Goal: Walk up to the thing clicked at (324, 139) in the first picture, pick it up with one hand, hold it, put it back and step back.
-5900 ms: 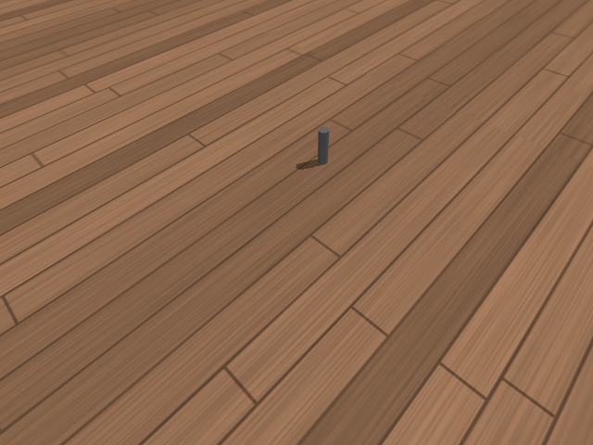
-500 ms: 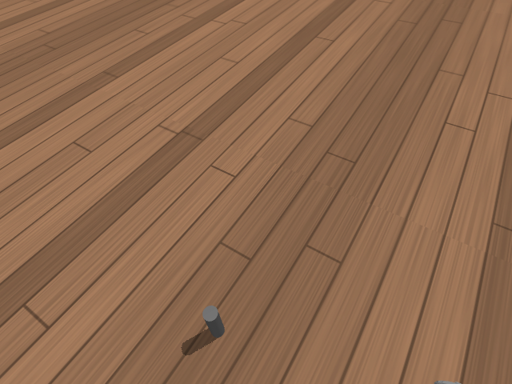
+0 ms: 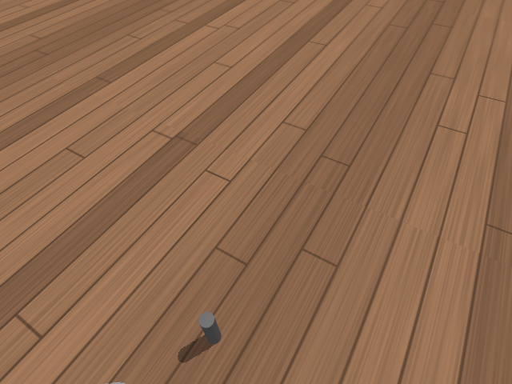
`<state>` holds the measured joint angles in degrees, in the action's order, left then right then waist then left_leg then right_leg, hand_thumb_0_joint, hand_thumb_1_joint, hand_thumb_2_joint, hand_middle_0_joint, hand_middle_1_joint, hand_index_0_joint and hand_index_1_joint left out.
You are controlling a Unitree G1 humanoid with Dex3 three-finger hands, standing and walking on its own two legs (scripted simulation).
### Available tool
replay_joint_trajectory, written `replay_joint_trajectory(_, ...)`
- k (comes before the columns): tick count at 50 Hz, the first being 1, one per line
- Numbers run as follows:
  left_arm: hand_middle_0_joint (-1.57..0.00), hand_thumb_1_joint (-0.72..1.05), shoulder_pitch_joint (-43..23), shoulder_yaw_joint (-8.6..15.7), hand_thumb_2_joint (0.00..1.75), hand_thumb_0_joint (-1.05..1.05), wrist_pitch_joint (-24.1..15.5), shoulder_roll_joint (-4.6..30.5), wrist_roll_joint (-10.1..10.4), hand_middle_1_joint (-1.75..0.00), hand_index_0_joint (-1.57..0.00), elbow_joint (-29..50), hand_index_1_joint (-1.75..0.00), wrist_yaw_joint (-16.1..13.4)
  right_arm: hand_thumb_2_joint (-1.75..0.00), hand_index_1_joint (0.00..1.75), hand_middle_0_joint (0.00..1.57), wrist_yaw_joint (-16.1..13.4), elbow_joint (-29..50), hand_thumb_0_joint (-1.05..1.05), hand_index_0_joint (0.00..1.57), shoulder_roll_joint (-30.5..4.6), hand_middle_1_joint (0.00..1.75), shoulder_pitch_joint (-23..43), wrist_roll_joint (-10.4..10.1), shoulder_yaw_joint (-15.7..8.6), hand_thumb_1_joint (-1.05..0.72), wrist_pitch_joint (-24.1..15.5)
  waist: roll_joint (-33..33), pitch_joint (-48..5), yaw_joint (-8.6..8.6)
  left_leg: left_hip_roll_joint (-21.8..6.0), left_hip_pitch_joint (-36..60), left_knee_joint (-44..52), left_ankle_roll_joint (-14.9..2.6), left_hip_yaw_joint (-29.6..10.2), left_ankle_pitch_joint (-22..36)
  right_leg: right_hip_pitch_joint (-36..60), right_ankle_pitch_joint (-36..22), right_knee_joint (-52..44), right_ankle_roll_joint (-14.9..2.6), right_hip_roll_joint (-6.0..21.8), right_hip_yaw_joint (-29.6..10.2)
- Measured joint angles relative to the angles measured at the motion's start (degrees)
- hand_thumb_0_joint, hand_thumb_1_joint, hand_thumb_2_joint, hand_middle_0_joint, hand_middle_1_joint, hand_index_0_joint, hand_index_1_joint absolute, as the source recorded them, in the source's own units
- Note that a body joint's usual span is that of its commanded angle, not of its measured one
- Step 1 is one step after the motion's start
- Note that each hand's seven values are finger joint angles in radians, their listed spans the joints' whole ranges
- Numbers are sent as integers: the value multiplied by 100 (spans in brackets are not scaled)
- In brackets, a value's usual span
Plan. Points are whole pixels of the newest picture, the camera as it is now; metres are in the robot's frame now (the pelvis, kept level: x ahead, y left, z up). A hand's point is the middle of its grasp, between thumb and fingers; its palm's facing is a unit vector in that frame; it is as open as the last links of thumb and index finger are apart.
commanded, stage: stand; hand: left
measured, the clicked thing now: (210, 328) +0.40 +0.21 -0.68
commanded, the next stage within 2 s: none
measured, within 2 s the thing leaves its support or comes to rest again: neither
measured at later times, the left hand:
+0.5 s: hand out of the picture +0.07 +0.25 -0.16, palm faces -0.02 -0.94 -0.33, open 7.4 cm
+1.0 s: hand out of the picture +0.08 +0.24 -0.16, palm faces -0.02 -0.94 -0.34, open 7.3 cm
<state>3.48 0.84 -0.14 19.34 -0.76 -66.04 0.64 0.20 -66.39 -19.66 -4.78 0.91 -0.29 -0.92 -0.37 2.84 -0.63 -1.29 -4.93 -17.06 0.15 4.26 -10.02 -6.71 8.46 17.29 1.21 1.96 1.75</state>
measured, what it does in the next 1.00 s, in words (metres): stands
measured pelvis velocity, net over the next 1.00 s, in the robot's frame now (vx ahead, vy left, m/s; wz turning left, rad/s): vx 0.00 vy -0.01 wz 0.01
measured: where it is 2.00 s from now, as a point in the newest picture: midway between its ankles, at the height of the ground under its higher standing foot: outside the picture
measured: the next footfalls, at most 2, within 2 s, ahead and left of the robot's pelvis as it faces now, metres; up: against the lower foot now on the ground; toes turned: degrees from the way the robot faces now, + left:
none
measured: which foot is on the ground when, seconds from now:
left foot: down 0.00-1.00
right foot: down 0.00-1.00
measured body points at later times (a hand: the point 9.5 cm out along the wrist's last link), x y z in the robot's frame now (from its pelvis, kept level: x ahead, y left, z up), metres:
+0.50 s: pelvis +0.00 +0.00 +0.00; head +0.01 +0.00 +0.45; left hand +0.08 +0.30 -0.13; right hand +0.08 -0.30 -0.13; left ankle -0.01 +0.12 -0.75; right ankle +0.01 -0.13 -0.75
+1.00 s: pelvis +0.00 -0.01 +0.00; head +0.01 -0.01 +0.45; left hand +0.08 +0.29 -0.13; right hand +0.08 -0.31 -0.13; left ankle -0.01 +0.12 -0.75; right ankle +0.01 -0.13 -0.75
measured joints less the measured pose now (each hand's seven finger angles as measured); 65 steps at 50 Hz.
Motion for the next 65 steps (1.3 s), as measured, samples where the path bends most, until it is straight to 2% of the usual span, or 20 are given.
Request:
replay_joint_trajectory(25,-20,91,266,-94,90,1,-18,49,7,-30,-20,74,-30,-8,-90,30,20,10,15,1,20,-40,30,-79,9,37,-91,7,26,-17,44,-12,38,26,29,-50,-7,42,42,4,-27,-11,50)
replay_joint_trajectory(65,-20,91,279,-100,90,1,-21,70,10,-30,-20,123,-30,-10,-90,30,20,4,73,1,20,-57,30,-151,9,62,-91,10,43,-21,40,-69,62,37,90,-74,-20,45,94,47,-88,-66,72)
